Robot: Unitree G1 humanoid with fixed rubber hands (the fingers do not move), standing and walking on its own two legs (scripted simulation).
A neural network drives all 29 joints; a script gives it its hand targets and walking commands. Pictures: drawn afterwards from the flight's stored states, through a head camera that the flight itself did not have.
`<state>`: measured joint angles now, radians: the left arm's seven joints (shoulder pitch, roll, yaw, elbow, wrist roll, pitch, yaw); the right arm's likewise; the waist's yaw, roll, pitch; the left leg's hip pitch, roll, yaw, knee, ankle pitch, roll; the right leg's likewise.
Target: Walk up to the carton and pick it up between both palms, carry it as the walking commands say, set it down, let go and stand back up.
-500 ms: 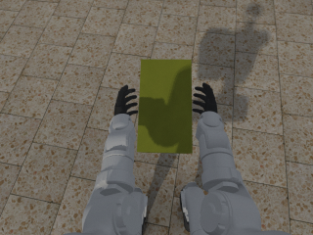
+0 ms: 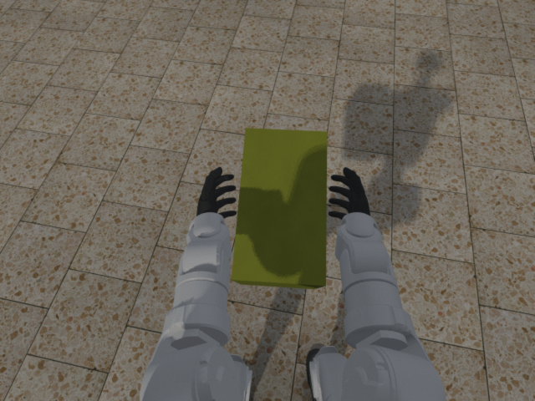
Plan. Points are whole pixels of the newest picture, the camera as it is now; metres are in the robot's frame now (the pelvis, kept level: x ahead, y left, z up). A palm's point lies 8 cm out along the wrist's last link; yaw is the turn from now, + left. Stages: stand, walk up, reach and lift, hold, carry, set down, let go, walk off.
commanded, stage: reach and lift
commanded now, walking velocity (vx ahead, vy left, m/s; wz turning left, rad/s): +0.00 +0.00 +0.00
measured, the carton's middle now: (281, 212) +0.42 +0.00 -0.09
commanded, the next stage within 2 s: hold in 1.82 s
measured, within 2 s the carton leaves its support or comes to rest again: neither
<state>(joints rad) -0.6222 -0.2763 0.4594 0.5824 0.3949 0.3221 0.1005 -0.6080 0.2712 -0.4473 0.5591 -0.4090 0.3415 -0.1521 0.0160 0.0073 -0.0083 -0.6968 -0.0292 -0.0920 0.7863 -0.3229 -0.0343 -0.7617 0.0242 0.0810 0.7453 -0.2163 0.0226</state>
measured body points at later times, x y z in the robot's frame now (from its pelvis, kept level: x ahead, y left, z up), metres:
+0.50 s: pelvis +0.01 +0.00 +0.03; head +0.04 +0.00 +0.48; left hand +0.37 +0.12 +0.06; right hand +0.37 -0.11 +0.05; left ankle +0.03 +0.14 -0.70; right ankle +0.08 -0.13 -0.70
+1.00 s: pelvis +0.02 +0.00 +0.04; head -0.02 -0.01 +0.49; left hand +0.36 +0.12 +0.10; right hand +0.36 -0.12 +0.09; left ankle +0.03 +0.14 -0.70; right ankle +0.08 -0.13 -0.70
